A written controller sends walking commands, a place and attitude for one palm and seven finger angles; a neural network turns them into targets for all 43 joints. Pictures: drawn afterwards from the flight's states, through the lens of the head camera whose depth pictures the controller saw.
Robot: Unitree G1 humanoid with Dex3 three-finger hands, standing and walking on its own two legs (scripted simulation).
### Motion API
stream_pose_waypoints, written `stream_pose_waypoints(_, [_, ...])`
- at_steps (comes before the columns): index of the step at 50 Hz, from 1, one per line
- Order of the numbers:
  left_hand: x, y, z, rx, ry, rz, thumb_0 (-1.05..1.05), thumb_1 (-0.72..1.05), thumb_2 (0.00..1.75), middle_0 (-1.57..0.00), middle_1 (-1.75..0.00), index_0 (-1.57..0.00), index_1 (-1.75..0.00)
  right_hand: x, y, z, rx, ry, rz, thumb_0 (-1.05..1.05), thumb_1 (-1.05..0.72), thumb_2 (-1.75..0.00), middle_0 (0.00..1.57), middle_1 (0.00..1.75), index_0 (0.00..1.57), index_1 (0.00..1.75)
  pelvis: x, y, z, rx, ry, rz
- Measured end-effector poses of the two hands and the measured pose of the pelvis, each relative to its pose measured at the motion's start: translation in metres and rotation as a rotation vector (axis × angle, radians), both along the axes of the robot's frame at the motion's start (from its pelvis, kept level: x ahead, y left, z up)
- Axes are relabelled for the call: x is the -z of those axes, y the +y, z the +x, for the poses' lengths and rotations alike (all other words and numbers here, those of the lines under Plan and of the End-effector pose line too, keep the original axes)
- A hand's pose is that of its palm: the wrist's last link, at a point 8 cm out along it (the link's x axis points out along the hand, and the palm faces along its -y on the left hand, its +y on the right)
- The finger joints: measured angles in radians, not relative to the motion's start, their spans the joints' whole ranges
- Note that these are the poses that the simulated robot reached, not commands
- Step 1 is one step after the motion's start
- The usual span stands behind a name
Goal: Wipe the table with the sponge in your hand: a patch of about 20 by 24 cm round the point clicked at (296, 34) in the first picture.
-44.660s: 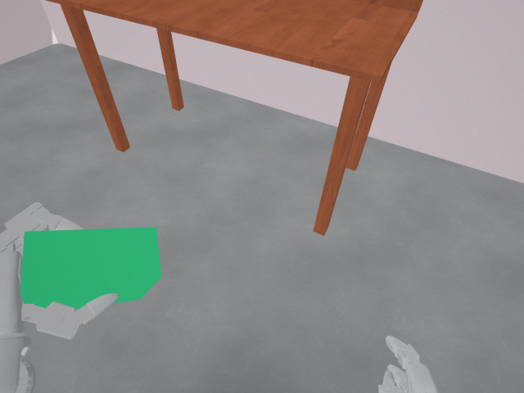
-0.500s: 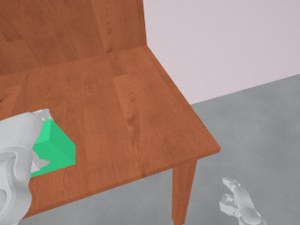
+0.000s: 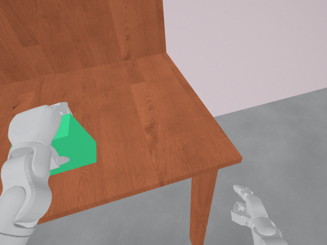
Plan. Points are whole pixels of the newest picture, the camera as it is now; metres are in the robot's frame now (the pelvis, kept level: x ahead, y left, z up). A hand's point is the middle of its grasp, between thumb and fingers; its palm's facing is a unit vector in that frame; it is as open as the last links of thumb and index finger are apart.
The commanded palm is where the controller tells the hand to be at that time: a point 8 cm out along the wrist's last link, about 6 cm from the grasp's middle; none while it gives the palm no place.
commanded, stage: lift the sponge slowly off the table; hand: left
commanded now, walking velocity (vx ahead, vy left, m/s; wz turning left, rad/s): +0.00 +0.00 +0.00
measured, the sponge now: (64, 150) +0.25 +0.29 +0.13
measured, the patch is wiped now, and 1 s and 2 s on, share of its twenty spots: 0.95 0.95 0.95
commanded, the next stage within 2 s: bring the sponge back beside the body in 1.20 s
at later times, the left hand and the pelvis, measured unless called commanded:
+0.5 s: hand (48, 128) +0.24 +0.29 +0.21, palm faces +0.18 -0.02 -0.98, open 9.7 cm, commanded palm +0.19 +0.30 +0.28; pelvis -0.01 -0.01 +0.00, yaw +0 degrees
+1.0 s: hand (39, 116) +0.25 +0.30 +0.24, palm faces +0.20 +0.01 -0.98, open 9.7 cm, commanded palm +0.19 +0.30 +0.31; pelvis -0.02 -0.02 +0.00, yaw +1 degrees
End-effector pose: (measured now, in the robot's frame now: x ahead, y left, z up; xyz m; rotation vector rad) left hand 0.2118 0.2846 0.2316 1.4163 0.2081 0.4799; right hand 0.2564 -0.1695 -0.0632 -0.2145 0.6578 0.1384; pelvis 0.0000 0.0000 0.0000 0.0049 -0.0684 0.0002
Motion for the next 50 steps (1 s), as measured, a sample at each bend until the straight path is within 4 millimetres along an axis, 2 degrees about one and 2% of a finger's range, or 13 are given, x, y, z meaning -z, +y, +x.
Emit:
stream_pose_waypoints(19, [-0.018, 0.004, 0.002, -0.037, 0.026, 0.035, -0.01, -0.48, 1.09, -0.74, -1.37, -0.77, -1.36, 0.010, -0.026, -0.011, 0.026, 0.028, -0.036, 0.01, -0.90, -0.90, 0.20, 0.30, 0.20, 0.30, 0.001, -0.011, -0.005, -0.008, 0.006, 0.007])
stream_pose_waypoints(27, [-0.030, 0.000, 0.003, -0.021, 0.021, 0.056, -0.01, -0.48, 1.09, -0.74, -1.37, -0.77, -1.36, 0.010, -0.028, -0.009, 0.028, 0.012, -0.027, 0.01, -0.90, -0.90, 0.20, 0.30, 0.20, 0.30, 0.002, -0.015, -0.007, -0.010, 0.007, 0.009])
stream_pose_waypoints(50, [-0.059, 0.003, 0.004, -0.033, -0.003, 0.082, -0.01, -0.48, 1.09, -0.74, -1.36, -0.77, -1.36, 0.011, -0.027, -0.016, 0.020, 0.000, -0.029, 0.01, -0.90, -0.90, 0.20, 0.30, 0.20, 0.30, 0.004, -0.018, -0.016, -0.014, 0.009, 0.013])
